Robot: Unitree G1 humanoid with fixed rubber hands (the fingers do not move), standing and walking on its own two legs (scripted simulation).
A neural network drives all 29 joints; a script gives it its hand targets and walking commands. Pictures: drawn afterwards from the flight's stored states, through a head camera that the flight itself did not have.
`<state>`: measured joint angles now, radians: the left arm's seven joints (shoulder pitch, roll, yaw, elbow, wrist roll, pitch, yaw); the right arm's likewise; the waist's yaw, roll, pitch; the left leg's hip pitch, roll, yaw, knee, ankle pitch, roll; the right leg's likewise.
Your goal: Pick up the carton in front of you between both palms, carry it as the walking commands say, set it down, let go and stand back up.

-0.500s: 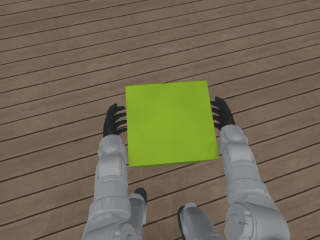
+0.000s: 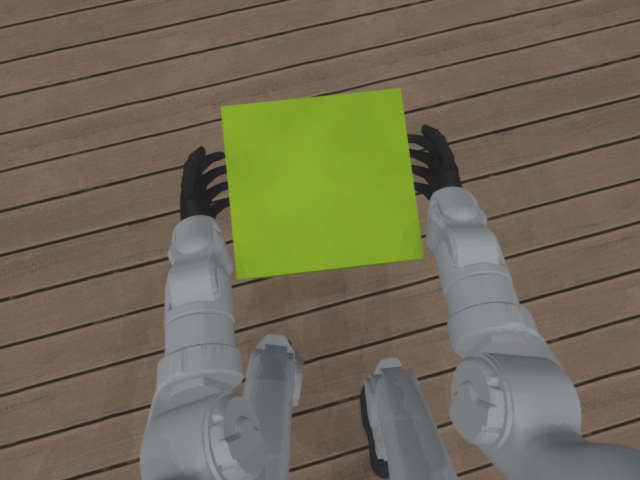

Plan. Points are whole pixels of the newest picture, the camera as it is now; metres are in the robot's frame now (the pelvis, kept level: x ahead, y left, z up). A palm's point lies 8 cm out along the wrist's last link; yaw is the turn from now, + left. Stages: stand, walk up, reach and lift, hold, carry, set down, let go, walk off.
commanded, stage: set down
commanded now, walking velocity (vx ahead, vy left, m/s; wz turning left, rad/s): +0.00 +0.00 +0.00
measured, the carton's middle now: (319, 201) +0.47 +0.06 -0.17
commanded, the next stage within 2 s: none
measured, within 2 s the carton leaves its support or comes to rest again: rests again in 1.50 s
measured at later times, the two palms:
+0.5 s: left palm (220, 229) +0.43 +0.22 -0.24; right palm (399, 192) +0.51 -0.07 -0.23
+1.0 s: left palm (226, 229) +0.45 +0.23 -0.35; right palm (377, 197) +0.54 -0.05 -0.37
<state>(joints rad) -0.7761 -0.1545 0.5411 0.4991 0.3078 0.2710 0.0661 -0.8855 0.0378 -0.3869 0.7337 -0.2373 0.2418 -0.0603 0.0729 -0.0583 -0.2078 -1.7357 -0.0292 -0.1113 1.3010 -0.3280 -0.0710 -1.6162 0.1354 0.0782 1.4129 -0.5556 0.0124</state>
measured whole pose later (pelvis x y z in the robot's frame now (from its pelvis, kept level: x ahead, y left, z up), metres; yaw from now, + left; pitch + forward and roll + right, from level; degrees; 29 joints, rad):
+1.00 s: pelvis -0.03 +0.00 -0.19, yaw -1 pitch +46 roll +3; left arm -1.29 0.03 0.63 0.73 0.13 0.26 0.10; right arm -1.58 -0.29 -0.01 1.15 -0.05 0.24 -0.12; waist 0.21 -0.02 0.21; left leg -2.31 -0.04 -0.08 1.94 -0.44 -0.12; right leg -2.21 0.21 0.08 2.11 -0.69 0.05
